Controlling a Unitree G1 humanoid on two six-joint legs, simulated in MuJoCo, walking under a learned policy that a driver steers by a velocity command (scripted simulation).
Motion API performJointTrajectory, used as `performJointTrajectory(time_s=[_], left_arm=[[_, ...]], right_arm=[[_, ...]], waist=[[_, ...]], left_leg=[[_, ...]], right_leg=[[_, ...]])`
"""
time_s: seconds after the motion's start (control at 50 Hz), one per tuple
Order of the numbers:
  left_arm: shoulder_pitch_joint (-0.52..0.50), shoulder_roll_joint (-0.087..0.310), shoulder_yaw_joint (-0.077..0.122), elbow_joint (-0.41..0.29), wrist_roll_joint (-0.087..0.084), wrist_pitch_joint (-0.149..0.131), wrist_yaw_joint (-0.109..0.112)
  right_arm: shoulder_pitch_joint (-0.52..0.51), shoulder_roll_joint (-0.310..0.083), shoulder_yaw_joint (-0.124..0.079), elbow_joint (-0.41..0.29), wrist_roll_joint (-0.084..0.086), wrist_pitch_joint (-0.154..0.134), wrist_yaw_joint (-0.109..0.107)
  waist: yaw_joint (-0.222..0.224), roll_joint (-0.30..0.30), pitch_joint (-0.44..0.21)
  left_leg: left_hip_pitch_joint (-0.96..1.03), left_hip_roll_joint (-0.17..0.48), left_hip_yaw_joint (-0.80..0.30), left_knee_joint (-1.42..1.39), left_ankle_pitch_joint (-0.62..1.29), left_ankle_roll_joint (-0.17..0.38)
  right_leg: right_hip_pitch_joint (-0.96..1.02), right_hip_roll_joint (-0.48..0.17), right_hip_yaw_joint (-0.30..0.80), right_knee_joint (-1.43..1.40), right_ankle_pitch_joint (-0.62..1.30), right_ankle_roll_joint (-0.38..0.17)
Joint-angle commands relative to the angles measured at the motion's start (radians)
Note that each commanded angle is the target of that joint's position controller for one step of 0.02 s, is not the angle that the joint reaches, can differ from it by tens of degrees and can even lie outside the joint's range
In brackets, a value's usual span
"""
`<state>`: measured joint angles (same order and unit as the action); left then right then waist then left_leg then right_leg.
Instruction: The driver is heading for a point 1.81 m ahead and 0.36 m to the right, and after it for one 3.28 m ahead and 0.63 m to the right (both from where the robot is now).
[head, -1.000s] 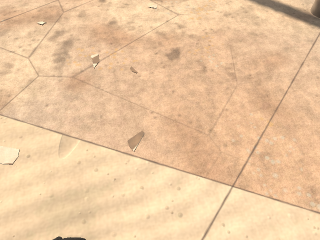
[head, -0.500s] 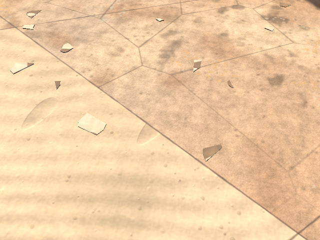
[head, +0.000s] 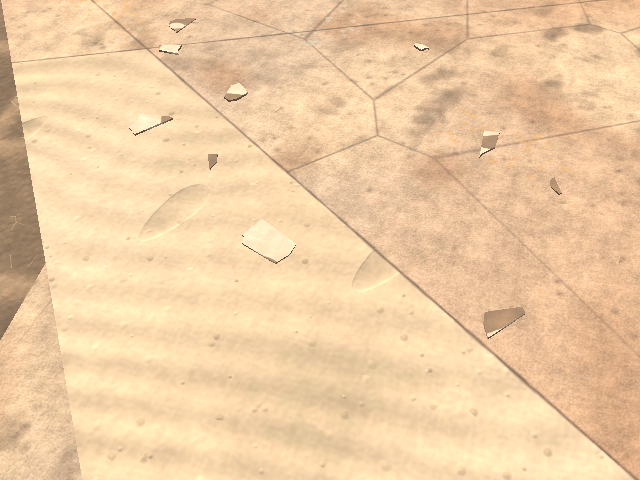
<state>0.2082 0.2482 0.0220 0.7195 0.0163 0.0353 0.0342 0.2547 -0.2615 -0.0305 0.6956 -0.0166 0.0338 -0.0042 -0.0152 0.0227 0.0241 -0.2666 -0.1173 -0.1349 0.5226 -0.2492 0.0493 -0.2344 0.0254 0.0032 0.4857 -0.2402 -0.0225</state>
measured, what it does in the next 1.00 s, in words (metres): lifts its right foot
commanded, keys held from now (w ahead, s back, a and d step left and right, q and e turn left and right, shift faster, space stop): no key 0.58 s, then w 0.42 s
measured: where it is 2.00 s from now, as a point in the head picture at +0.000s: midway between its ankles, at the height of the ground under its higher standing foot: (349, 418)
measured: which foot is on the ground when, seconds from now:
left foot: down 0.00-1.00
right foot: down 0.00-0.84, up 0.86-1.00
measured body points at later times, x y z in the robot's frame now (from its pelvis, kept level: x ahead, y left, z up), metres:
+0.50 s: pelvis +0.00 -0.01 +0.01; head +0.00 -0.01 +0.46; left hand +0.10 +0.24 -0.12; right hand +0.07 -0.26 -0.13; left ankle +0.00 +0.11 -0.73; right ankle +0.00 -0.10 -0.73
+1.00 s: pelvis +0.09 +0.02 +0.01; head +0.09 +0.04 +0.46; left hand +0.17 +0.28 -0.13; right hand +0.03 -0.23 -0.13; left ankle +0.02 +0.10 -0.73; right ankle +0.09 -0.10 -0.67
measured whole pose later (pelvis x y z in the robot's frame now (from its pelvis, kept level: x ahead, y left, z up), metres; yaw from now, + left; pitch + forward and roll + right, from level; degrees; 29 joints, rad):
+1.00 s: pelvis +0.09 +0.02 +0.01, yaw +0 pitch +1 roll +0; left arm 0.24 0.26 0.05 0.95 0.04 -0.04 -0.04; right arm 0.46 -0.21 -0.02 1.05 -0.02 -0.08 0.00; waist -0.03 -0.03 -0.02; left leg -0.04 -0.06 0.00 0.27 -0.25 0.07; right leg -0.48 -0.02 -0.02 0.97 -0.27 -0.07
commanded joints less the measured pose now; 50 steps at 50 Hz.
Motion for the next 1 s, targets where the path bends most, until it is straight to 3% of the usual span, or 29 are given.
performJointTrajectory(time_s=[0.02,0.04,0.06,0.1,0.14,0.16,0.22,0.32,0.58,0.6,0.64,0.66,0.7,0.72,0.74,0.78,0.82,0.84,0.86,0.88,0.9,0.94,1.0], left_arm=[[-0.014,0.165,0.023,-0.059,0.005,-0.034,0.004],[-0.046,0.113,0.008,-0.066,0.000,-0.038,-0.004],[-0.068,0.097,-0.001,-0.062,-0.002,-0.042,-0.007],[-0.055,0.115,0.002,-0.047,-0.005,-0.040,-0.003],[-0.029,0.117,0.005,-0.043,-0.007,-0.039,-0.003],[-0.003,0.110,0.004,-0.043,-0.012,-0.038,-0.007],[-0.021,0.106,0.004,-0.024,-0.010,-0.033,-0.006],[-0.010,0.096,0.005,0.010,-0.008,-0.037,-0.009],[0.028,0.091,0.001,0.142,-0.009,-0.041,-0.007],[0.044,0.091,0.001,0.158,-0.008,-0.041,-0.007],[0.065,0.133,0.019,0.173,-0.004,-0.030,-0.010],[0.087,0.143,0.024,0.180,-0.002,-0.025,-0.013],[0.145,0.163,0.036,0.208,-0.003,-0.025,-0.014],[0.148,0.160,0.041,0.213,-0.003,-0.030,-0.015],[0.134,0.157,0.043,0.213,0.000,-0.037,-0.017],[0.074,0.162,0.049,0.205,-0.003,-0.049,-0.024],[0.014,0.146,0.051,0.191,-0.008,-0.055,-0.029],[-0.026,0.096,0.039,0.169,-0.003,-0.063,-0.031],[-0.050,0.017,0.018,0.133,-0.007,-0.075,-0.040],[-0.074,0.094,0.034,0.126,0.021,-0.080,-0.042],[-0.051,0.095,0.036,0.138,0.018,-0.088,-0.053],[-0.012,0.084,0.035,0.165,0.016,-0.098,-0.069],[-0.042,0.064,0.032,0.161,0.025,-0.088,-0.079]], right_arm=[[0.029,-0.083,-0.017,-0.057,0.003,-0.010,-0.008],[0.029,-0.097,-0.020,-0.041,-0.003,-0.004,-0.007],[0.023,-0.077,-0.016,-0.027,-0.004,-0.004,-0.003],[0.012,-0.070,-0.011,-0.014,-0.007,-0.006,0.007],[0.006,-0.079,-0.005,-0.006,-0.010,-0.014,0.005],[0.001,-0.091,-0.009,0.008,-0.004,-0.015,0.001],[0.003,-0.069,-0.003,0.039,-0.002,-0.020,-0.005],[-0.002,-0.070,-0.001,0.080,-0.001,-0.029,-0.014],[0.012,-0.074,0.004,0.222,0.003,-0.033,-0.025],[0.025,-0.068,0.006,0.238,0.002,-0.032,-0.025],[0.027,-0.085,-0.003,0.247,-0.007,-0.027,-0.022],[0.011,-0.083,-0.004,0.241,-0.014,-0.025,-0.016],[-0.023,-0.037,0.006,0.223,-0.019,-0.037,-0.003],[-0.037,-0.029,0.009,0.216,-0.024,-0.048,0.002],[-0.033,-0.035,0.007,0.216,-0.020,-0.058,0.006],[0.021,-0.029,0.006,0.234,-0.013,-0.075,0.016],[0.169,-0.024,0.000,0.295,-0.008,-0.088,0.011],[0.263,-0.070,-0.012,0.321,-0.015,-0.096,0.000],[0.367,-0.168,-0.038,0.340,-0.016,-0.099,-0.005],[0.344,-0.160,-0.040,0.348,-0.018,-0.094,-0.004],[0.263,-0.124,-0.032,0.324,-0.017,-0.099,-0.001],[0.191,-0.085,-0.022,0.303,-0.006,-0.118,0.003],[0.243,-0.044,-0.007,0.335,-0.001,-0.134,0.000]], waist=[[-0.013,-0.223,-0.051],[-0.020,-0.181,-0.036],[-0.027,-0.173,-0.022],[-0.025,-0.185,-0.025],[-0.012,-0.142,-0.054],[0.013,-0.094,-0.039],[0.002,-0.049,-0.005],[0.011,-0.010,-0.024],[0.010,-0.023,0.001],[0.011,-0.030,-0.021],[0.020,-0.070,0.017],[0.033,-0.089,0.062],[0.047,-0.160,0.106],[0.048,-0.162,0.119],[0.036,-0.143,0.106],[-0.008,-0.132,0.086],[-0.075,-0.101,0.083],[-0.113,0.026,0.079],[-0.136,0.242,0.056],[-0.110,0.128,0.128],[-0.055,0.063,0.146],[-0.006,0.045,0.110],[-0.007,0.059,0.073]], left_leg=[[-0.049,0.038,0.015,0.057,-0.208,-0.016],[0.000,0.064,0.024,0.083,-0.193,-0.023],[0.029,0.065,0.033,0.032,-0.120,-0.022],[0.080,0.074,0.037,-0.065,0.047,-0.025],[0.109,0.111,0.000,-0.107,0.130,-0.033],[0.088,0.119,-0.017,-0.097,0.134,-0.033],[0.042,0.124,-0.028,-0.130,0.121,-0.029],[0.043,0.138,-0.043,-0.151,0.137,-0.023],[0.075,0.158,-0.049,-0.189,0.135,-0.012],[0.082,0.147,-0.041,-0.191,0.050,-0.009],[0.001,0.092,0.001,-0.116,-0.229,0.015],[-0.073,0.078,0.016,-0.071,-0.310,0.024],[-0.160,0.059,0.115,0.073,-0.222,0.018],[-0.155,0.088,0.141,0.127,-0.153,0.013],[-0.133,0.105,0.143,0.142,-0.146,0.015],[-0.008,0.098,0.171,0.039,-0.146,0.033],[0.270,0.062,0.173,-0.120,-0.098,0.055],[0.389,0.190,-0.022,-0.241,-0.225,0.076],[0.461,0.430,-0.440,-0.428,-0.537,0.152],[0.369,0.489,-0.511,-0.445,-0.539,0.196],[0.321,0.455,-0.440,-0.429,-0.462,0.192],[0.309,0.374,-0.274,-0.439,-0.242,0.146],[0.328,0.315,-0.113,-0.420,0.086,0.132]], right_leg=[[0.049,-0.360,0.349,-0.213,0.309,-0.179],[0.017,-0.320,0.306,-0.215,0.286,-0.191],[-0.004,-0.262,0.247,-0.202,0.238,-0.158],[0.009,-0.180,0.171,-0.161,0.218,-0.097],[0.028,-0.156,0.158,-0.131,0.174,-0.068],[0.022,-0.132,0.151,-0.152,0.111,-0.056],[0.046,-0.118,0.129,-0.136,0.064,-0.051],[0.072,-0.107,0.113,-0.117,0.094,-0.053],[0.063,-0.101,0.116,-0.160,0.068,-0.043],[0.072,-0.095,0.118,-0.174,-0.037,-0.045],[0.041,-0.090,0.156,-0.186,-0.359,-0.081],[0.020,-0.120,0.213,-0.219,-0.491,-0.112],[0.038,-0.245,0.386,-0.326,-0.619,-0.187],[0.015,-0.297,0.437,-0.360,-0.591,-0.213],[0.000,-0.305,0.435,-0.370,-0.537,-0.218],[-0.057,-0.254,0.333,-0.337,-0.446,-0.193],[-0.244,-0.156,0.208,-0.206,-0.439,-0.145],[-0.374,-0.085,0.116,-0.008,-0.373,-0.108],[-0.537,0.037,-0.047,0.286,-0.281,-0.065],[-0.582,-0.009,0.004,0.427,-0.255,-0.076],[-0.569,-0.047,0.034,0.486,-0.172,-0.082],[-0.522,-0.083,0.027,0.510,-0.051,-0.065],[-0.518,-0.089,-0.023,0.531,0.038,-0.031]])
